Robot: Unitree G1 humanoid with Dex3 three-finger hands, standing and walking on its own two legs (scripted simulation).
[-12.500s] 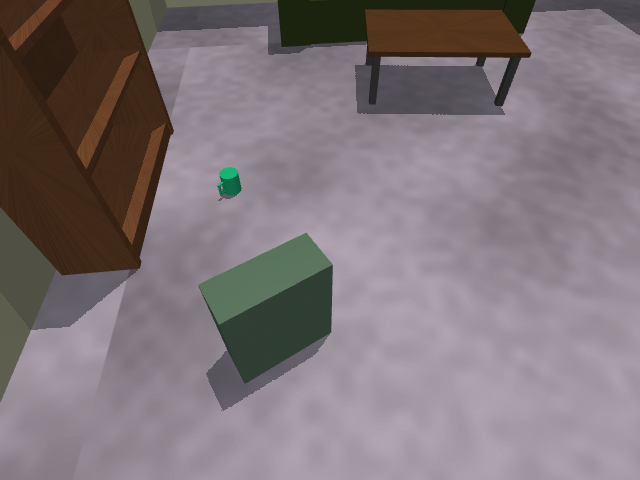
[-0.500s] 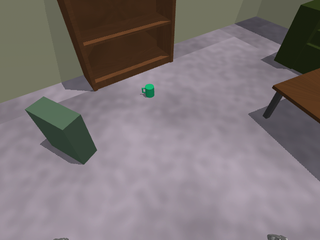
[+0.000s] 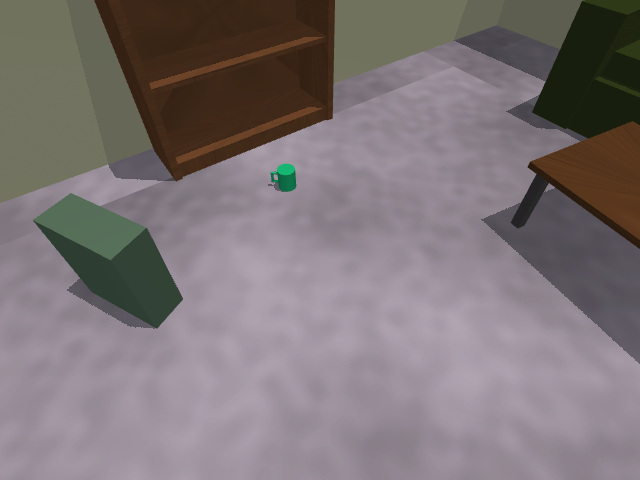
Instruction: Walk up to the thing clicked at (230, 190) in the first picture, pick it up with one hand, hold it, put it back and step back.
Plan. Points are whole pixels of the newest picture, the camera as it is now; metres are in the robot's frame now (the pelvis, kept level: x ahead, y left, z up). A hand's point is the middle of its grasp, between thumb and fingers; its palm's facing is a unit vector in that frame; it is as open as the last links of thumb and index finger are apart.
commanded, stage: stand
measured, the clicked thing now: (283, 177) +1.49 +0.23 -0.73
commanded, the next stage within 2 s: none
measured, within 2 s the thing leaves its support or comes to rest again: neither
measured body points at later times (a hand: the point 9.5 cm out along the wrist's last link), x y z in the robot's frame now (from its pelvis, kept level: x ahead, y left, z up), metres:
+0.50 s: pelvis +0.01 +0.00 +0.00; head +0.02 -0.01 +0.45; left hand +0.09 +0.30 -0.13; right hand +0.08 -0.30 -0.14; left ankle +0.01 +0.14 -0.75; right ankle +0.04 -0.13 -0.75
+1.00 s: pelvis +0.02 -0.01 +0.00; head +0.03 -0.01 +0.45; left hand +0.11 +0.30 -0.13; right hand +0.10 -0.31 -0.13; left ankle +0.01 +0.14 -0.75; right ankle +0.04 -0.13 -0.75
